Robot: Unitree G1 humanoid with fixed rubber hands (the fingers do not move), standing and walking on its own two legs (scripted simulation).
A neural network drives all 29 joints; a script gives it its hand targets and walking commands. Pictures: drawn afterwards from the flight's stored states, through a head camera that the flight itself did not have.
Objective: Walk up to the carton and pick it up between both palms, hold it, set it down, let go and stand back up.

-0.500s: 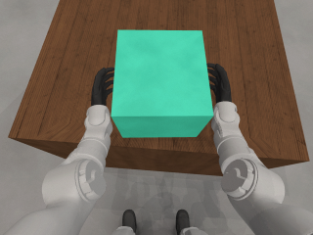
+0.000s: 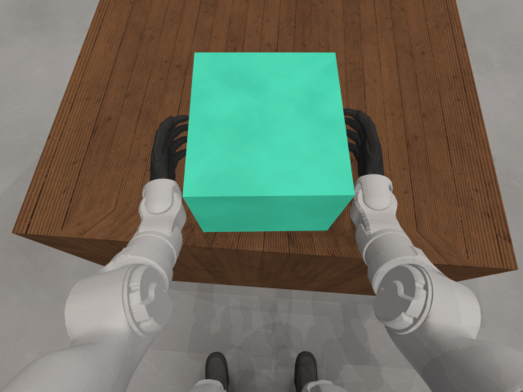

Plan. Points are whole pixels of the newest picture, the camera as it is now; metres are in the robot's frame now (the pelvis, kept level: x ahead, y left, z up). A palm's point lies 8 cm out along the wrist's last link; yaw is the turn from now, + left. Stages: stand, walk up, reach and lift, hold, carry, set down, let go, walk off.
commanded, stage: reach and lift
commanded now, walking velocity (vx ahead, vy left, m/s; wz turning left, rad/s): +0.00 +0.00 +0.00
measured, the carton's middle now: (265, 147) +0.49 +0.00 -0.04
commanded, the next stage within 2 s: none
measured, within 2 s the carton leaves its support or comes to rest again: leaves its support in 1.34 s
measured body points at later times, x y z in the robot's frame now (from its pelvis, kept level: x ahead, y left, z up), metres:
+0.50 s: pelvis -0.03 +0.00 -0.01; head +0.15 +0.00 +0.40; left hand +0.43 +0.16 -0.02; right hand +0.44 -0.16 -0.01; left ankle -0.02 +0.15 -0.73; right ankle -0.03 -0.13 -0.73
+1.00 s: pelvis -0.04 +0.01 -0.02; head +0.11 +0.00 +0.41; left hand +0.41 +0.16 -0.02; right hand +0.42 -0.16 -0.01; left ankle -0.02 +0.15 -0.74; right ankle -0.03 -0.13 -0.73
